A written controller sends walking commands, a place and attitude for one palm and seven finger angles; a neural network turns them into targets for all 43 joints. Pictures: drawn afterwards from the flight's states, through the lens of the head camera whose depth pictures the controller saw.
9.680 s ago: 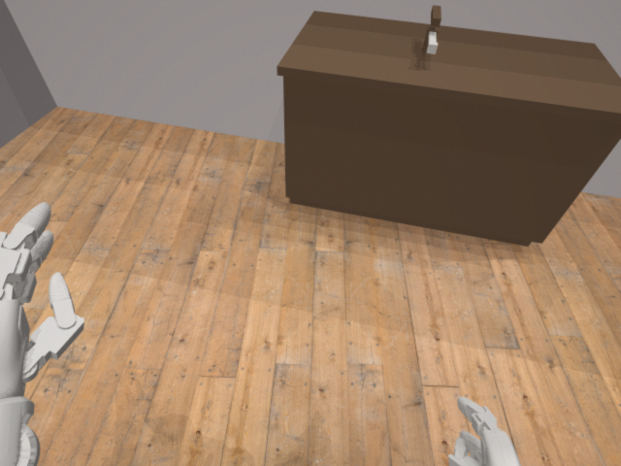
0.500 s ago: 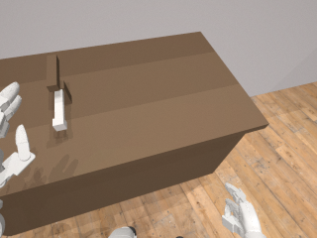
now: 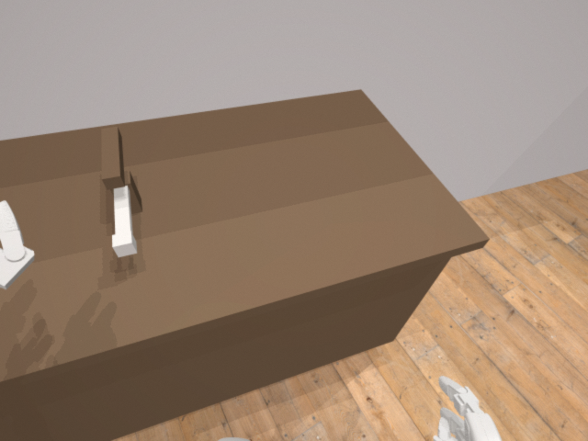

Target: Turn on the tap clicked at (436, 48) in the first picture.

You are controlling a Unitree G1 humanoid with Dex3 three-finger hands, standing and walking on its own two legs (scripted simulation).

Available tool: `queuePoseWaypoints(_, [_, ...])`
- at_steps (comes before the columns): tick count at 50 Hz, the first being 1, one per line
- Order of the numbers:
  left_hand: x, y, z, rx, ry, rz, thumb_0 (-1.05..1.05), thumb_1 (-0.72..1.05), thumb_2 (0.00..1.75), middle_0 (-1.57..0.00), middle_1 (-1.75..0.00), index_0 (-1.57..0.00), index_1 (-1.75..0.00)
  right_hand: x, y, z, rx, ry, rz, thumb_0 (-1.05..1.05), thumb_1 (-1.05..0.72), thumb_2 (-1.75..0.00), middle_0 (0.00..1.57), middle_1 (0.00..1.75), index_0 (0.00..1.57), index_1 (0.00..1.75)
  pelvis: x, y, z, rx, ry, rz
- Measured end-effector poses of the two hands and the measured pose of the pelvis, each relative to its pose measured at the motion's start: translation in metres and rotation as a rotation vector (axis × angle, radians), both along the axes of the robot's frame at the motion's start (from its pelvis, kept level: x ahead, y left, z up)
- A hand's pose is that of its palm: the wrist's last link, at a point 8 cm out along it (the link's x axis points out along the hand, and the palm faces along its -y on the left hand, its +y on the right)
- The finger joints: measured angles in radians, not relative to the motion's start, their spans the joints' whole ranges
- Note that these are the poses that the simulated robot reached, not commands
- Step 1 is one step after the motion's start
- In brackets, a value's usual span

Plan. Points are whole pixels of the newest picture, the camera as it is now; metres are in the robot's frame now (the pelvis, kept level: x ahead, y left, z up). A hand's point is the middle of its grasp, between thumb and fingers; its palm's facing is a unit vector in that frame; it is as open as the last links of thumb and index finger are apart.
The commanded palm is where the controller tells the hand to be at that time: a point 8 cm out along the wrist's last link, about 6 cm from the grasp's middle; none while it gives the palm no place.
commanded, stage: come to a stop and stand still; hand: left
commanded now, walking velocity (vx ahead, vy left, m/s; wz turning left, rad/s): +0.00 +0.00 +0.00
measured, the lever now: (124, 244) +0.37 +0.31 +0.01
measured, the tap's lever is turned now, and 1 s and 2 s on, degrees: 0 0 0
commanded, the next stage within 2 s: look again from close up in 1.28 s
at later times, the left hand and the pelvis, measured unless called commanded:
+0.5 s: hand (52, 243) +0.26 +0.29 +0.17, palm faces +0.45 -0.83 -0.31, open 7.4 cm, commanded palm +0.20 +0.31 +0.18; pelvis +0.04 +0.03 +0.01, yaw +2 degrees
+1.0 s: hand (103, 238) +0.27 +0.24 +0.16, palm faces +0.39 -0.84 -0.38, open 7.4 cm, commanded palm +0.22 +0.27 +0.18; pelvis +0.06 -0.01 +0.01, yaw +1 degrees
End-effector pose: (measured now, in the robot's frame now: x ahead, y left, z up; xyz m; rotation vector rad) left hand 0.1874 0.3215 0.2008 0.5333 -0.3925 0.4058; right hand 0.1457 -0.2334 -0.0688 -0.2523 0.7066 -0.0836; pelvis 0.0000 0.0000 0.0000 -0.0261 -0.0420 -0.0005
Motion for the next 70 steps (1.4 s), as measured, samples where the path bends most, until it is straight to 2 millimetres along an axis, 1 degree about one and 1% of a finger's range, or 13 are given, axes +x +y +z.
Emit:
queuePoseWaypoints(4, [0.003, -0.007, -0.024, -0.09, 0.058, -0.062, 0.02, 0.89, 0.9, -0.2, -0.3, -0.2, -0.3, 0.001, 0.022, 0.005, 0.023, -0.024, -0.021, 0.01, -0.9, -0.9, 0.21, 0.3, 0.2, 0.3, 0.007, 0.019, 0.003, 0.002, 0.004, -0.012])
queuePoseWaypoints(8, [0.004, -0.005, -0.038, -0.097, 0.088, -0.098, 0.02, 0.89, 0.9, -0.21, -0.3, -0.21, -0.3, 0.009, 0.045, 0.006, 0.033, -0.022, 0.004, 0.01, -0.9, -0.9, 0.21, 0.3, 0.2, 0.3, 0.01, 0.027, 0.001, 0.006, 0.0, 0.0])
queuePoseWaypoints(10, [0.005, 0.002, -0.036, -0.086, 0.064, -0.083, 0.02, 0.89, 0.9, -0.21, -0.3, -0.21, -0.3, 0.016, 0.056, 0.006, 0.038, -0.018, 0.032, 0.01, -0.9, -0.9, 0.21, 0.3, 0.2, 0.3, 0.012, 0.028, 0.0, 0.002, -0.001, 0.011])
queuePoseWaypoints(14, [0.004, 0.015, -0.023, -0.075, -0.021, -0.031, 0.02, 0.88, 0.9, -0.21, -0.3, -0.21, -0.3, 0.033, 0.073, 0.005, 0.053, -0.018, 0.093, 0.01, -0.9, -0.9, 0.21, 0.3, 0.2, 0.3, 0.018, 0.03, 0.0, -0.005, 0.003, 0.025])
queuePoseWaypoints(17, [0.006, 0.016, -0.015, -0.079, -0.062, -0.008, 0.02, 0.89, 0.9, -0.21, -0.3, -0.21, -0.3, 0.048, 0.08, 0.006, 0.063, -0.024, 0.122, 0.01, -0.9, -0.9, 0.21, 0.3, 0.21, 0.3, 0.025, 0.03, 0.001, -0.008, 0.012, 0.026])
queuePoseWaypoints(19, [0.009, 0.014, -0.014, -0.092, -0.061, -0.001, 0.02, 0.89, 0.9, -0.21, -0.3, -0.21, -0.3, 0.058, 0.081, 0.007, 0.067, -0.029, 0.132, 0.01, -0.9, -0.9, 0.21, 0.3, 0.21, 0.3, 0.03, 0.03, 0.002, -0.009, 0.019, 0.026])
queuePoseWaypoints(22, [0.018, 0.01, -0.019, -0.113, -0.025, 0.0, 0.02, 0.89, 0.9, -0.21, -0.3, -0.21, -0.3, 0.072, 0.079, 0.009, 0.067, -0.039, 0.134, 0.01, -0.9, -0.9, 0.21, 0.3, 0.21, 0.3, 0.038, 0.028, 0.004, -0.007, 0.028, 0.025])
queuePoseWaypoints(26, [0.032, 0.002, -0.028, -0.13, 0.039, -0.009, 0.02, 0.89, 0.9, -0.21, -0.3, -0.21, -0.3, 0.087, 0.069, 0.013, 0.059, -0.049, 0.116, 0.01, -0.9, -0.9, 0.21, 0.3, 0.21, 0.3, 0.045, 0.024, 0.006, -0.004, 0.037, 0.027])
queuePoseWaypoints(31, [0.043, -0.011, -0.025, -0.109, 0.08, -0.035, 0.02, 0.89, 0.9, -0.21, -0.3, -0.21, -0.3, 0.098, 0.05, 0.017, 0.039, -0.053, 0.082, 0.01, -0.9, -0.9, 0.21, 0.3, 0.21, 0.3, 0.054, 0.015, 0.007, -0.002, 0.046, 0.029])
queuePoseWaypoints(38, [0.046, -0.024, -0.017, -0.076, 0.102, -0.036, 0.02, 0.89, 0.9, -0.21, -0.3, -0.21, -0.3, 0.101, 0.022, 0.015, 0.015, -0.028, 0.039, 0.01, -0.9, -0.9, 0.21, 0.3, 0.2, 0.3, 0.062, 0.003, 0.009, -0.001, 0.052, 0.027])
queuePoseWaypoints(46, [0.047, -0.036, -0.022, -0.102, 0.144, -0.011, 0.02, 0.89, 0.9, -0.21, -0.3, -0.21, -0.3, 0.096, 0.003, 0.01, 0.016, -0.006, 0.005, 0.01, -0.9, -0.9, 0.21, 0.3, 0.2, 0.3, 0.064, -0.007, 0.009, 0.002, 0.049, 0.024])
queuePoseWaypoints(55, [0.043, -0.044, -0.023, -0.11, 0.158, -0.016, 0.02, 0.89, 0.9, -0.21, -0.3, -0.21, -0.3, 0.09, 0.0, 0.008, 0.026, -0.002, 0.001, 0.01, -0.9, -0.9, 0.21, 0.3, 0.2, 0.3, 0.06, -0.013, 0.01, 0.003, 0.045, 0.024])
queuePoseWaypoints(70, [0.036, -0.035, -0.028, -0.129, 0.17, -0.011, 0.02, 0.89, 0.9, -0.21, -0.3, -0.21, -0.3, 0.083, 0.011, 0.009, 0.021, 0.009, 0.014, 0.01, -0.9, -0.9, 0.21, 0.3, 0.2, 0.3, 0.052, -0.006, 0.011, 0.002, 0.043, 0.025])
